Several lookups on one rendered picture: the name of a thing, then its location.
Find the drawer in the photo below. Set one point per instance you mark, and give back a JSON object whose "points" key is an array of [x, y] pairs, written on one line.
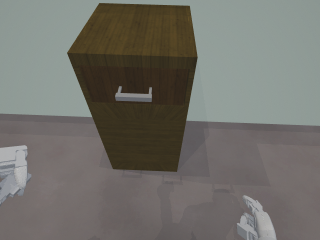
{"points": [[168, 84]]}

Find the handle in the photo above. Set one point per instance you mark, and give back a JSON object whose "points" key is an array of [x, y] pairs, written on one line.
{"points": [[133, 97]]}

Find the cabinet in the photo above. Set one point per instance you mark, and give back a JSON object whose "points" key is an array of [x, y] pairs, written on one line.
{"points": [[144, 137]]}

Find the robot left hand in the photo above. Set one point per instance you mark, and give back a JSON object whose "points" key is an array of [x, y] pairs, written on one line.
{"points": [[14, 170]]}

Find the robot right hand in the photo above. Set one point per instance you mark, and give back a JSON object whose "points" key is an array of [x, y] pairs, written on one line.
{"points": [[260, 225]]}

